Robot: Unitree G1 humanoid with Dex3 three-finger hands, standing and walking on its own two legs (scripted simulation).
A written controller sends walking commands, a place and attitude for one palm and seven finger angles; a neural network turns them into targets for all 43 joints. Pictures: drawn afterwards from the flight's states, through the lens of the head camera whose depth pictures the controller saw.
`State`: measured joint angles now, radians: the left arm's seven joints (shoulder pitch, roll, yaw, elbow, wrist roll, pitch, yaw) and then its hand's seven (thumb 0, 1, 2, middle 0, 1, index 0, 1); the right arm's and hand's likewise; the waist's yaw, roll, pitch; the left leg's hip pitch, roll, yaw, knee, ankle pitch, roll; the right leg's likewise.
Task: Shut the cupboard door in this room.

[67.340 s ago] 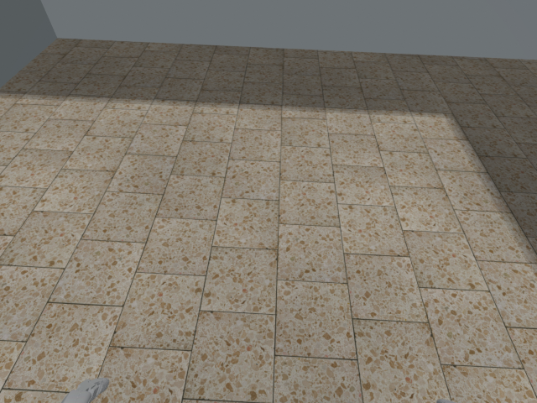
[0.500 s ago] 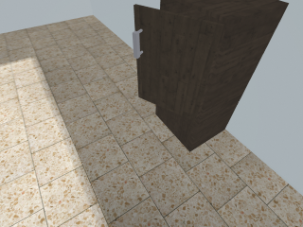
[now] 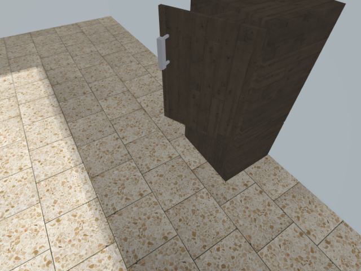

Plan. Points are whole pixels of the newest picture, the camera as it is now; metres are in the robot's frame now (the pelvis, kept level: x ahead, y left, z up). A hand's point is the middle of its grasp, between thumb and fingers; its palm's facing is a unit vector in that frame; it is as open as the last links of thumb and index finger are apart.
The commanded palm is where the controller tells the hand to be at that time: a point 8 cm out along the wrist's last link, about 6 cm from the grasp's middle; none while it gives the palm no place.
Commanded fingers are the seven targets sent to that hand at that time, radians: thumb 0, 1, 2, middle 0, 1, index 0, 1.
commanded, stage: walk to a spot facing it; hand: left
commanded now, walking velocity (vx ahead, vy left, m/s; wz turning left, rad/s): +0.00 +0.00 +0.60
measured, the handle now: (164, 51) +0.95 +0.12 +0.01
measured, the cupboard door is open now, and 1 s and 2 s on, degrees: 25 25 25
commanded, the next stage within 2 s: none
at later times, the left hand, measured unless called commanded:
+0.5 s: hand out of the picture +0.01 +0.24 -0.20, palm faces +0.25 -0.94 -0.21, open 7.3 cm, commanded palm none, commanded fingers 0.00 0.90 0.90 -0.20 -0.30 -0.20 -0.30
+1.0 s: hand out of the picture -0.05 +0.19 -0.16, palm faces +0.51 -0.80 -0.31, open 7.4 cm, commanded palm none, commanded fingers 0.00 0.90 0.90 -0.20 -0.30 -0.20 -0.30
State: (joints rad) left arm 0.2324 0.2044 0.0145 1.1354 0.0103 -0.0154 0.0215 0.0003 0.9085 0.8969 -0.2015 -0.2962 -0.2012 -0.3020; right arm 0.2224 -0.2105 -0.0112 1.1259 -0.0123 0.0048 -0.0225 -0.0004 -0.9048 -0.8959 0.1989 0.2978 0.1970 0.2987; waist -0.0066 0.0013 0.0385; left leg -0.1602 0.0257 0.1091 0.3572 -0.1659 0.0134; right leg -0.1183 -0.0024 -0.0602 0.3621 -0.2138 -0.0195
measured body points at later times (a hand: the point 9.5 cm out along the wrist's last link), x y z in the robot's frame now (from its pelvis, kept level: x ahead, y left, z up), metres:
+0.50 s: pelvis -0.01 +0.03 -0.02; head +0.04 +0.06 +0.43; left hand -0.01 +0.29 -0.18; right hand +0.08 -0.20 -0.16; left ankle +0.01 +0.12 -0.75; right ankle -0.02 -0.11 -0.68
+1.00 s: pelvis -0.01 -0.03 -0.01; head +0.05 -0.03 +0.44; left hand -0.07 +0.23 -0.13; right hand +0.19 -0.23 -0.16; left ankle -0.07 +0.09 -0.67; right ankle +0.02 -0.14 -0.75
